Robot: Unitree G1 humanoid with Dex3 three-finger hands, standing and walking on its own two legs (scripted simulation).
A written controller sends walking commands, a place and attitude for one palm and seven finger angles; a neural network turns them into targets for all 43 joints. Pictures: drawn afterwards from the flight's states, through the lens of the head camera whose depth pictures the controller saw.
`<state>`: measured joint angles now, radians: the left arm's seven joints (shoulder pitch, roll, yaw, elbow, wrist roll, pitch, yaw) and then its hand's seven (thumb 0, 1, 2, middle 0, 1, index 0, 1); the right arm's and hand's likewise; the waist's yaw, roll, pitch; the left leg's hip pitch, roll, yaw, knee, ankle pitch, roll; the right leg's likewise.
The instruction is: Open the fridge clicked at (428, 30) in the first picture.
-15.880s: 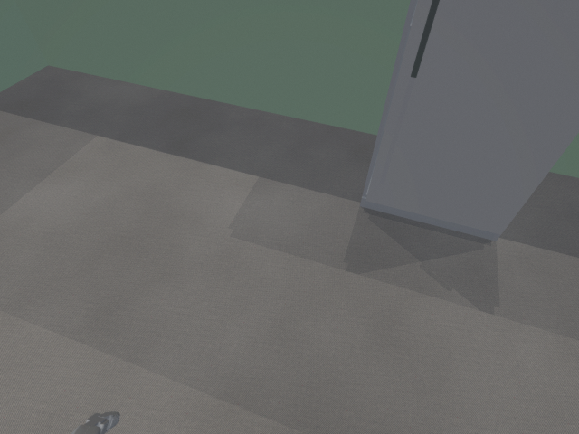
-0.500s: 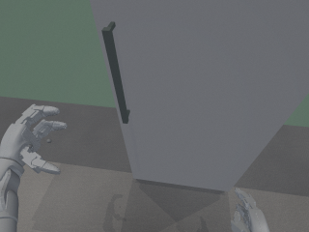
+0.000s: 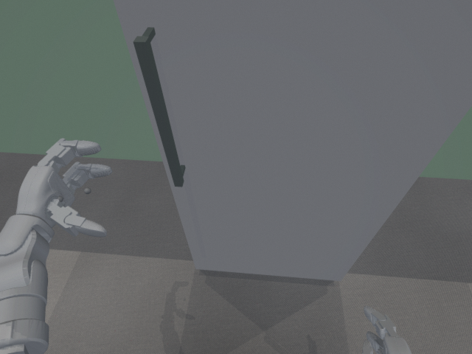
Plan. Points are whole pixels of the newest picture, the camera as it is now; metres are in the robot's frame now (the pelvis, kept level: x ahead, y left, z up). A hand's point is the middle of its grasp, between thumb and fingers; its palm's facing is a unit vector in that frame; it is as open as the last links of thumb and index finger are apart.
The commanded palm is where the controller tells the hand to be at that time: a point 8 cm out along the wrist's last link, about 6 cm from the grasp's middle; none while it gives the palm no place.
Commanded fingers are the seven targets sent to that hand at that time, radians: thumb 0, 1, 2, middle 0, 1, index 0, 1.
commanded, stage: move the hooked fingers beside the handle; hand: left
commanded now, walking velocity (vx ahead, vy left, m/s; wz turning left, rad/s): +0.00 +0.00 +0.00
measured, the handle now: (167, 122) +0.49 +0.16 +0.13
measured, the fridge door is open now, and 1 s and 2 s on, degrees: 0 0 0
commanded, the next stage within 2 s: feel for the door with the fingertips in 1.78 s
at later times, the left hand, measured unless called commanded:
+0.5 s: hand (110, 165) +0.39 +0.25 +0.11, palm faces -0.03 -1.00 +0.00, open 14.0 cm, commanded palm +0.37 +0.29 +0.11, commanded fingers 0.00 -0.50 0.30 -0.30 -1.20 -0.30 -1.20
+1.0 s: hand (132, 146) +0.44 +0.22 +0.11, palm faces -0.03 -1.00 +0.00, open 14.0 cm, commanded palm +0.42 +0.27 +0.11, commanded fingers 0.00 -0.50 0.30 -0.30 -1.20 -0.30 -1.20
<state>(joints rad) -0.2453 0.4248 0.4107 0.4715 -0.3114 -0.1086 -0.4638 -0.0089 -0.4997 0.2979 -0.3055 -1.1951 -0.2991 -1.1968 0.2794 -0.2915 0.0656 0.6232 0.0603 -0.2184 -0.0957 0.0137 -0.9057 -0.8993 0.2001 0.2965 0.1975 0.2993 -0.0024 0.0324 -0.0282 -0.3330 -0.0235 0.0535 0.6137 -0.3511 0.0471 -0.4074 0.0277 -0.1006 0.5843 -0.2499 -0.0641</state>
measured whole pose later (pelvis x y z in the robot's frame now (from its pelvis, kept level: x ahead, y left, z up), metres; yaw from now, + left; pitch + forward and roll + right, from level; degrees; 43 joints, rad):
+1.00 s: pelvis +0.01 +0.02 +0.00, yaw +0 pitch +9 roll -1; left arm -0.66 0.43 0.34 0.90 -0.20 -0.21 -0.34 -0.01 -0.50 0.30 -0.30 -1.20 -0.30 -1.20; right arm 0.35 -0.29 0.06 0.64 0.04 -0.09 -0.05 0.01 -0.91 -0.90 0.20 0.30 0.20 0.30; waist -0.07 0.02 -0.05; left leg -0.44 -0.03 0.06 0.65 -0.37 0.06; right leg -0.52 0.02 -0.09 0.61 -0.26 -0.05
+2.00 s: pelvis +0.01 +0.01 -0.01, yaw +0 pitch +11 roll -1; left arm -0.64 0.41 0.32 0.89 -0.22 -0.24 -0.35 -0.01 -0.50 0.30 -0.30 -1.20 -0.30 -1.20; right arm 0.36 -0.29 0.05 0.62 0.05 -0.04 -0.04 0.01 -0.91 -0.90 0.20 0.30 0.20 0.30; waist -0.06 0.03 -0.07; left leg -0.48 -0.03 0.06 0.68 -0.39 0.06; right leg -0.55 0.02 -0.09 0.64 -0.27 -0.05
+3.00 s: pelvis +0.00 +0.00 -0.01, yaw -1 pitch +9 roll +0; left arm -0.66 0.34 0.30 0.94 -0.18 -0.29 -0.25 -0.01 -0.50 0.30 -0.31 -1.20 -0.30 -1.20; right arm 0.37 -0.28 0.05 0.63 0.05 -0.04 -0.03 0.01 -0.91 -0.90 0.20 0.30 0.20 0.30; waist -0.08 0.02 -0.07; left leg -0.47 -0.02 0.07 0.68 -0.37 0.05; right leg -0.55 0.03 -0.08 0.65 -0.27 -0.07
